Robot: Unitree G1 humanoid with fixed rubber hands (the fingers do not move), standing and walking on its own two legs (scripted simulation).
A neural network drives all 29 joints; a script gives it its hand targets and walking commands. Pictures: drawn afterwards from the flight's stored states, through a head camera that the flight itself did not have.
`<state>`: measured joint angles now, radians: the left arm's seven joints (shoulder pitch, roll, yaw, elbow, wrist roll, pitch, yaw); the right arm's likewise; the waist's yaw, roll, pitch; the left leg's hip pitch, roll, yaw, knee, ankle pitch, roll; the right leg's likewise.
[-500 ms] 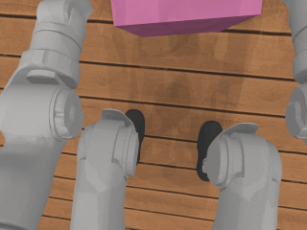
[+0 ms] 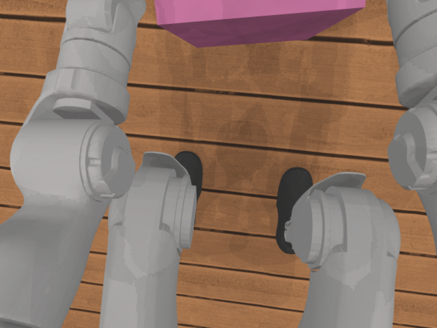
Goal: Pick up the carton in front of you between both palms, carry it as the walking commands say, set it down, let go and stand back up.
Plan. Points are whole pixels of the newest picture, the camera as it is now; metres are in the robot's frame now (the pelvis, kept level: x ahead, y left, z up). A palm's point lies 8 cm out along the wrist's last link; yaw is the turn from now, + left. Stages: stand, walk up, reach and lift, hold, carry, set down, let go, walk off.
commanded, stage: reach and lift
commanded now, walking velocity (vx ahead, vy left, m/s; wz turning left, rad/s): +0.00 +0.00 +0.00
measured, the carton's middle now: out of the picture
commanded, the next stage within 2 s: none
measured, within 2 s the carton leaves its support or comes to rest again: leaves its support in 0.28 s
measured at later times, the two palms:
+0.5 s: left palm out of the picture +0.53 +0.16 -0.06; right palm out of the picture +0.56 -0.13 -0.05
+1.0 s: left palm out of the picture +0.49 +0.16 +0.09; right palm out of the picture +0.51 -0.14 +0.09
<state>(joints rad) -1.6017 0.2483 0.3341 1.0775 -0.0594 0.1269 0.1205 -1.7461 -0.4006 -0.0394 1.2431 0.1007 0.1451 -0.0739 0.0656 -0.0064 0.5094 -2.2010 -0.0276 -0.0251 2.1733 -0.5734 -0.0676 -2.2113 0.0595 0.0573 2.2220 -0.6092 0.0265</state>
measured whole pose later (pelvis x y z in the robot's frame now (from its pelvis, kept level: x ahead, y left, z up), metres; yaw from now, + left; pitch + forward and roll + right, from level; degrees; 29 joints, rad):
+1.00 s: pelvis +0.00 +0.01 +0.15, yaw -2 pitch +43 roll +1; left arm -1.03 -0.01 0.49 0.61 0.21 0.46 0.06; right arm -1.09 -0.03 -0.42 0.70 -0.21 0.42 -0.06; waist 0.03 -0.02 -0.15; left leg -1.93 -0.10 -0.11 1.65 -0.46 -0.09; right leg -1.93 0.12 0.11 1.67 -0.48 0.07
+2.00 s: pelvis +0.10 +0.01 +0.39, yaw -2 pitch +6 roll +0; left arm -0.27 -0.14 0.27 0.43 0.22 0.51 0.03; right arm -0.27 0.15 -0.27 0.44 -0.22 0.48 -0.05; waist 0.01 -0.01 -0.13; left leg -0.40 -0.04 -0.15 0.56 -0.26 -0.03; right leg -0.39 0.05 0.15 0.57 -0.28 0.02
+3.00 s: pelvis +0.10 +0.01 +0.41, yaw -2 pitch -4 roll +0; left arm -0.25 -0.15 0.22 0.29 0.27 0.70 0.01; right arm -0.25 0.15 -0.22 0.30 -0.27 0.68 -0.01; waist 0.00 0.00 -0.02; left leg -0.11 -0.03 -0.14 0.38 -0.20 -0.02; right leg -0.11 0.03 0.15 0.39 -0.22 0.02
